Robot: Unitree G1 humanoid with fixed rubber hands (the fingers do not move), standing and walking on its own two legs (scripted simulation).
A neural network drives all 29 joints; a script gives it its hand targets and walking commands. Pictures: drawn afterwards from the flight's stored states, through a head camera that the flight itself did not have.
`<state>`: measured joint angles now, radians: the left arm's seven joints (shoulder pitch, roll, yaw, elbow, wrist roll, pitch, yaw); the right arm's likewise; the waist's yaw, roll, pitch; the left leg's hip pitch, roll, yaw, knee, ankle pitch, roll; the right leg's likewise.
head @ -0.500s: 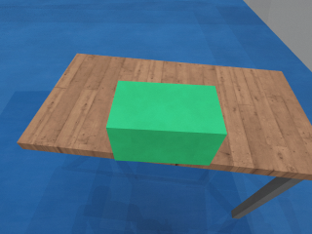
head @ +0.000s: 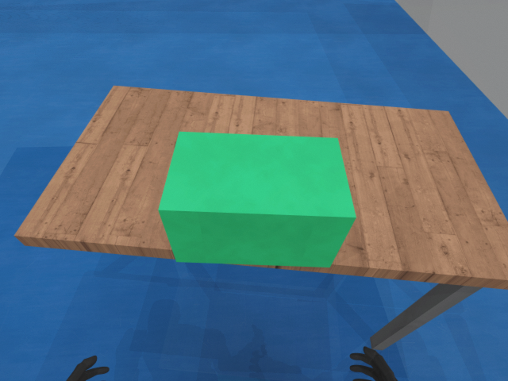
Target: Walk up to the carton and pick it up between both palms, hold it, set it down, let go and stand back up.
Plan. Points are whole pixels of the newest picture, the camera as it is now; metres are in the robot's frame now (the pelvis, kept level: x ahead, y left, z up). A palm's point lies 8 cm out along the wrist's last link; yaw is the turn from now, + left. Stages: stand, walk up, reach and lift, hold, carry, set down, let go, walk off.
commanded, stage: reach and lift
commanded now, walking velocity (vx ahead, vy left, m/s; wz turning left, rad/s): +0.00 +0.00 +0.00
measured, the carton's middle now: (255, 200) +0.43 +0.02 +0.03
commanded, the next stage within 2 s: none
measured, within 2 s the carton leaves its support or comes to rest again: neither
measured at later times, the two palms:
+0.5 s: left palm (64, 377) +0.15 +0.28 -0.04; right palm out of the picture +0.16 -0.19 -0.04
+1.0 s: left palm (52, 359) +0.17 +0.29 +0.00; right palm out of the picture +0.15 -0.19 +0.00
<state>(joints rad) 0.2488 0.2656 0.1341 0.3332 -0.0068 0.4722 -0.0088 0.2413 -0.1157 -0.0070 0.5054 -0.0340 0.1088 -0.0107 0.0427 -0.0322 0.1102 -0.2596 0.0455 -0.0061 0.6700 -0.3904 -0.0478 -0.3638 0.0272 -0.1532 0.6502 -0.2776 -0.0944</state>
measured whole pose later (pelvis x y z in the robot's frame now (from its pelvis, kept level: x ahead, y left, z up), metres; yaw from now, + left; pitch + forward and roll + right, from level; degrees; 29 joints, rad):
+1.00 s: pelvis +0.02 +0.05 +0.02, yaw -2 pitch -4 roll -1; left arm 0.40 0.27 -0.03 0.17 -0.18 0.02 0.09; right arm 0.43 -0.21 -0.08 0.25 0.16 -0.09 0.09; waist 0.04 -0.01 0.04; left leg -0.03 0.00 0.06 0.39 -0.29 0.02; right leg -0.15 0.01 -0.08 0.36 -0.15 -0.04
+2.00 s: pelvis +0.02 +0.04 +0.03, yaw -2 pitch +0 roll -1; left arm 0.00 0.35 0.09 0.07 -0.32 0.29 0.02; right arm 0.07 -0.35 -0.10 0.03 0.34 0.25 0.01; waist -0.01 0.01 -0.03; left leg -0.10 0.01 0.05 0.37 -0.27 0.01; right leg -0.21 0.02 -0.09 0.34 -0.13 -0.04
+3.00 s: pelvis +0.02 +0.05 +0.03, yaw -1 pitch +5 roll -1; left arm -0.62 0.39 0.13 0.47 -0.24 0.45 0.00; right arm -0.57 -0.45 -0.04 0.55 0.39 0.29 0.01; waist -0.05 0.00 -0.06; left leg -0.23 0.01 0.03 0.40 -0.27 0.01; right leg -0.30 0.02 -0.11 0.31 -0.11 -0.04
